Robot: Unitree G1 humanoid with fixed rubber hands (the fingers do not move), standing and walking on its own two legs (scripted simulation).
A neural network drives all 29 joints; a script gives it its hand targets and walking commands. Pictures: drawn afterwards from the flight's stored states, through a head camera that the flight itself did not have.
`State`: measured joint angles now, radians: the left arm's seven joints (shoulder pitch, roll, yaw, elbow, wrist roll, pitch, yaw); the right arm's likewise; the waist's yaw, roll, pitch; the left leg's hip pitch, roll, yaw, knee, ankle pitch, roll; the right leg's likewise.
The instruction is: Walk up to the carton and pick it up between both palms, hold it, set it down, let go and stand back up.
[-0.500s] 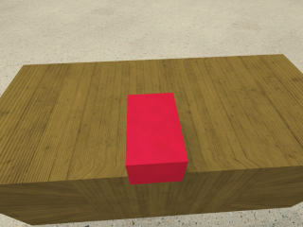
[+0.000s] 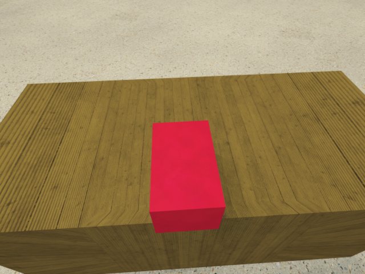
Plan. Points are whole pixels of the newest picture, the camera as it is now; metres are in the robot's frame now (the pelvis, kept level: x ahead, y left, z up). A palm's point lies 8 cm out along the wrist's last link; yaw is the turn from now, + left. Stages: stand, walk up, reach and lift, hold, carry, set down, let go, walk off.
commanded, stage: stand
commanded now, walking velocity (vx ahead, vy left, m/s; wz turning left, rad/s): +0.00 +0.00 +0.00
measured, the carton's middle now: (183, 172) +0.41 +0.03 -0.07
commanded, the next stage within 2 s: walk up in 1.40 s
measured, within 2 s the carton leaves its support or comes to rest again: neither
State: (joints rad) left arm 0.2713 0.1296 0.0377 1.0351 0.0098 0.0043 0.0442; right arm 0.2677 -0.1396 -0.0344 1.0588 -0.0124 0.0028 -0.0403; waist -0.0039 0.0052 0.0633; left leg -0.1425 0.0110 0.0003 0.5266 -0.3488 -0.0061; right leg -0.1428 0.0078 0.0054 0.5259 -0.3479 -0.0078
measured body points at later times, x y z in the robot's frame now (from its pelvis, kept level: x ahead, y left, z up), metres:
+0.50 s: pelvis +0.01 +0.00 +0.00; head +0.03 -0.01 +0.45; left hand -0.01 +0.19 -0.16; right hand -0.01 -0.21 -0.16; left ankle -0.04 +0.12 -0.73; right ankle -0.04 -0.12 -0.73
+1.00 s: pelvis +0.02 -0.01 +0.00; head +0.03 -0.01 +0.45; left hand -0.01 +0.19 -0.16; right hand -0.01 -0.21 -0.16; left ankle -0.04 +0.12 -0.73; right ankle -0.04 -0.12 -0.73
